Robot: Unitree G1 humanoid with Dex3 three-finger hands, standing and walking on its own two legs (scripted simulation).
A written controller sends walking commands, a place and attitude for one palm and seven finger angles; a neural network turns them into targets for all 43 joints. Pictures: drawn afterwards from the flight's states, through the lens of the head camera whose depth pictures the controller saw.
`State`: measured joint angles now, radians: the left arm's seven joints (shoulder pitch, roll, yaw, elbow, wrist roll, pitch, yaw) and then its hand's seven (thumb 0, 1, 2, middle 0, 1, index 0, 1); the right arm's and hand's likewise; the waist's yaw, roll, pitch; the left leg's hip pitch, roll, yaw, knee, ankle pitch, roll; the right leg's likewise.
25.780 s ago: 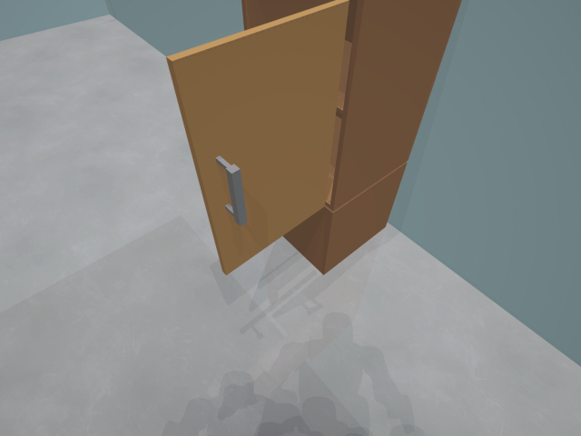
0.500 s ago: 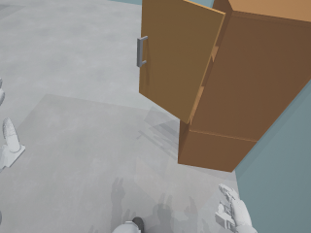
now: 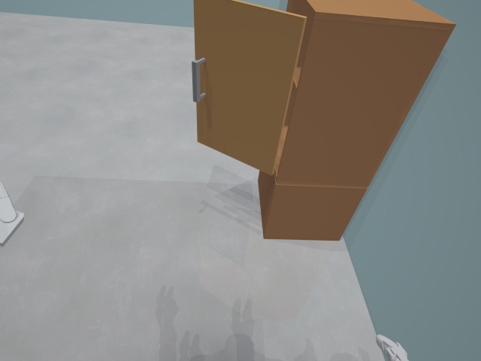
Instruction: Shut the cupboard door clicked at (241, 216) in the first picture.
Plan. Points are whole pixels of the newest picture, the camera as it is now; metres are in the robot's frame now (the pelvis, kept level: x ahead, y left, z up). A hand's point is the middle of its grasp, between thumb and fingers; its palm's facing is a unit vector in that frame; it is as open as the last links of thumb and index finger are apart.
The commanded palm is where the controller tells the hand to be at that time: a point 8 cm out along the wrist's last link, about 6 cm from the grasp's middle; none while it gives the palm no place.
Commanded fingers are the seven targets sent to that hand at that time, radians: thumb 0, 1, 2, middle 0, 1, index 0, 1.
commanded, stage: stop stepping back and stand still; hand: left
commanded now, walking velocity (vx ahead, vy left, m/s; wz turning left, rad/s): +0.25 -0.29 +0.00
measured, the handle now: (199, 80) +1.06 +0.17 -0.01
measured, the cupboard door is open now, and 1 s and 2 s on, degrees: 57 57 57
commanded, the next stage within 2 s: let the arm hang, fingers relaxed in 0.78 s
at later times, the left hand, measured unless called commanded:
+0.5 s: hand (50, 237) +0.21 +0.23 +0.19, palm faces +0.50 -0.76 -0.42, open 7.4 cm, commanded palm +0.15 +0.27 +0.20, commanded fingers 0.00 0.90 0.90 -0.20 -0.30 -0.20 -0.30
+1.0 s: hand (87, 291) +0.22 +0.25 +0.03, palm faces +0.19 -0.87 -0.45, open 7.4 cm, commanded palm none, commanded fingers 0.00 0.90 0.90 -0.20 -0.30 -0.20 -0.30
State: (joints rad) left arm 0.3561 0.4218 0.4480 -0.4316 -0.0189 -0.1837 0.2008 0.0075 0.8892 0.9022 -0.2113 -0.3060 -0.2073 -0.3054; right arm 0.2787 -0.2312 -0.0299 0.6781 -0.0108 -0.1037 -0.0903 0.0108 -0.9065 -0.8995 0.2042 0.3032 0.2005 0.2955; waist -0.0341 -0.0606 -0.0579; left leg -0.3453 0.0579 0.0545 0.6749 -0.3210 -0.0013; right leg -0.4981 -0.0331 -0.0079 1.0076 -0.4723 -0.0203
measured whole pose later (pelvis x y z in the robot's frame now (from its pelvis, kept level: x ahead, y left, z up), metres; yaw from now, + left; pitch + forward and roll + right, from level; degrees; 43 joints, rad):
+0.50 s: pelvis +0.01 -0.03 +0.01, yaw +0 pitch -1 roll +2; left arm 0.50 0.37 0.39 -0.43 -0.02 -0.21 0.19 0.01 0.89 0.90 -0.22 -0.31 -0.21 -0.31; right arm 0.24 -0.25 -0.03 0.66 -0.01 -0.09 -0.09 0.01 -0.91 -0.90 0.20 0.30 0.20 0.30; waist 0.02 0.00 -0.02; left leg -0.39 0.04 0.09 0.67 -0.23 -0.01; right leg -0.16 -0.01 -0.11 0.56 -0.38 -0.06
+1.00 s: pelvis +0.01 +0.00 +0.01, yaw +1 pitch +1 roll -1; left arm 0.31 0.33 0.14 0.15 0.02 -0.01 0.04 0.00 0.90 0.90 -0.20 -0.30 -0.20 -0.30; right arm 0.19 -0.29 0.01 0.76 -0.01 -0.03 0.00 0.01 -0.91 -0.90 0.21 0.30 0.20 0.30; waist 0.01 0.09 -0.06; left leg -0.40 0.03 0.08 0.61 -0.22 0.03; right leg -0.22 -0.01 -0.11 0.60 -0.40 -0.02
